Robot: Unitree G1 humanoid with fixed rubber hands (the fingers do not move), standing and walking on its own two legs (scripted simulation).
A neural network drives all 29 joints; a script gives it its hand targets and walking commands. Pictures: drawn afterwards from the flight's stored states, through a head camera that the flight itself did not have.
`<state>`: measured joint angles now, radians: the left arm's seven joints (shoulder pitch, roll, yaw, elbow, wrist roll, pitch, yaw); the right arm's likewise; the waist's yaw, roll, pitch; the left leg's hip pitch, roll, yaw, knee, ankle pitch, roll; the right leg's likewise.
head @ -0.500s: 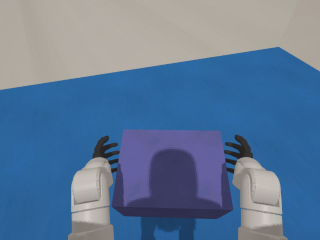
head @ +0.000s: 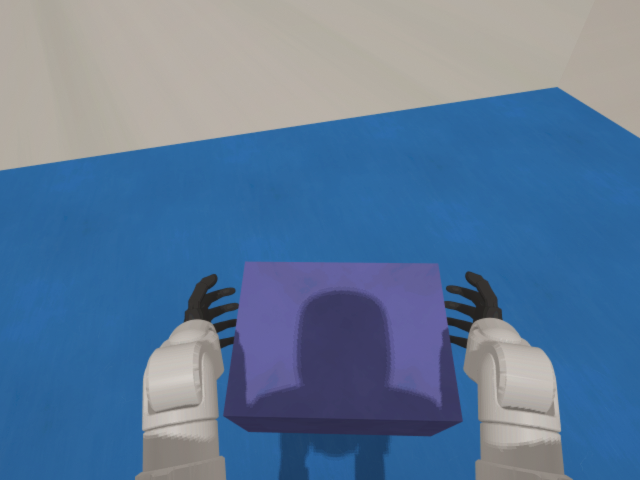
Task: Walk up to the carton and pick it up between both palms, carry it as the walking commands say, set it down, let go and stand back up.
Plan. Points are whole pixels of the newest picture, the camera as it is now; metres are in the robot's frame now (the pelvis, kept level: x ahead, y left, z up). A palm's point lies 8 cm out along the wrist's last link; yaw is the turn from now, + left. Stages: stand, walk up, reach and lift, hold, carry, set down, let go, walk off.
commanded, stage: carry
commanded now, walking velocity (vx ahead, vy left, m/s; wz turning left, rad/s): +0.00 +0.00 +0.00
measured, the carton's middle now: (339, 350) +0.30 +0.01 -0.02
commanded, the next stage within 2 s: hold in 0.16 s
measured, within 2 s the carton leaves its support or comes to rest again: neither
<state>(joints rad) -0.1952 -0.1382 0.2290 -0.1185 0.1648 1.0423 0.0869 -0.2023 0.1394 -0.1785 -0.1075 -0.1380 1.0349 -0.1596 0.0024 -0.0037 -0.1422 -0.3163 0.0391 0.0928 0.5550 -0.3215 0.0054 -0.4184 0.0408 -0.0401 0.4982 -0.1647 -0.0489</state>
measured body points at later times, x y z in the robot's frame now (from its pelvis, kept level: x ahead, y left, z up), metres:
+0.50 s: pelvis -0.01 +0.01 +0.01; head -0.04 -0.01 +0.46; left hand +0.28 +0.19 +0.04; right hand +0.28 -0.16 +0.04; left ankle -0.03 +0.12 -0.73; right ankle +0.05 -0.09 -0.73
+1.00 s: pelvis -0.01 -0.01 -0.01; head +0.06 -0.02 +0.44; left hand +0.32 +0.20 -0.04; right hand +0.34 -0.15 -0.04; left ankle -0.03 +0.12 -0.73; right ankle +0.05 -0.09 -0.73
